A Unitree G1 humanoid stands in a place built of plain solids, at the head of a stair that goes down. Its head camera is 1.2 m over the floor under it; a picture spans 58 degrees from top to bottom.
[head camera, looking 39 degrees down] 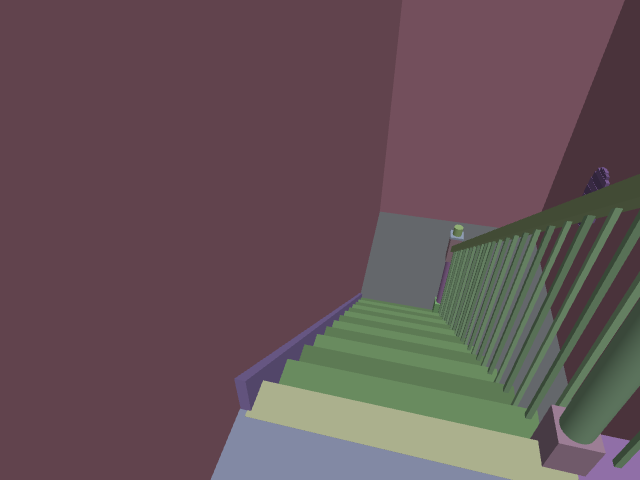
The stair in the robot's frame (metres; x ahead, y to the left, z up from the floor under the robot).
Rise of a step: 0.21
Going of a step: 0.23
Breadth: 0.90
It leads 14 degrees to the right of straight ahead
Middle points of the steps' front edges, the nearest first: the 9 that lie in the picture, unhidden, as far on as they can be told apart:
0.68 -0.22 0.00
0.90 -0.31 -0.20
1.12 -0.37 -0.40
1.35 -0.42 -0.61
1.57 -0.48 -0.82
1.80 -0.53 -1.03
2.02 -0.59 -1.23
2.24 -0.64 -1.44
2.47 -0.69 -1.64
